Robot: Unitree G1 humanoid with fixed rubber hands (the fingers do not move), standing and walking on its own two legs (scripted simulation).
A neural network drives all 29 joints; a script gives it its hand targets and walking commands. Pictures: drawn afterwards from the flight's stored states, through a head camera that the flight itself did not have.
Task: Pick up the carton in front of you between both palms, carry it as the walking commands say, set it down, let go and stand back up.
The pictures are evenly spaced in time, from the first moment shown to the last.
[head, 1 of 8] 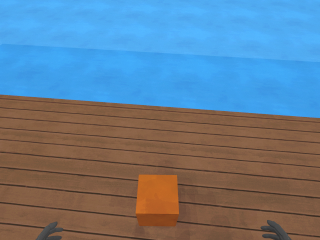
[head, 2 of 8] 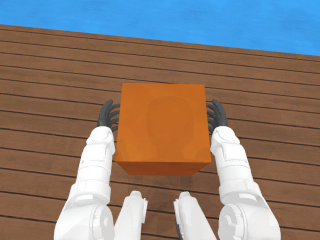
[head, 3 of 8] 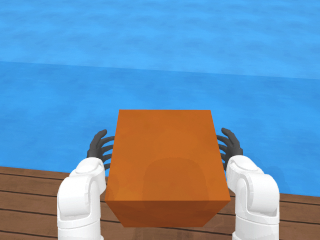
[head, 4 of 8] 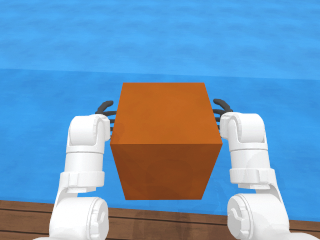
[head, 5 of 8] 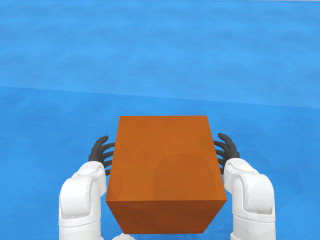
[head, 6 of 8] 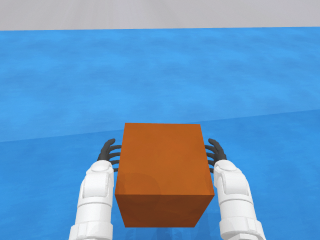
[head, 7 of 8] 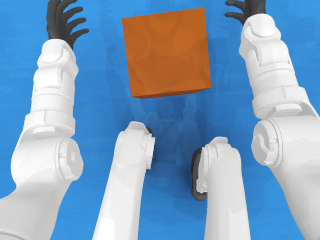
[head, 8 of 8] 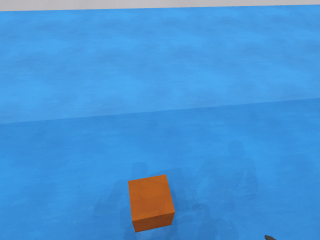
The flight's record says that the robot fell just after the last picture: no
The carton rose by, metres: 0.70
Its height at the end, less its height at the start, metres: -0.10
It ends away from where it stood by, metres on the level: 3.22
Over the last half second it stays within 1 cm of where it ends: yes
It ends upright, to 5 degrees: yes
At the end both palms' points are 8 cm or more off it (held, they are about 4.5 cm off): yes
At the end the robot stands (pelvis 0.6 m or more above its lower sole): yes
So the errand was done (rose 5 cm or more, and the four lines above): yes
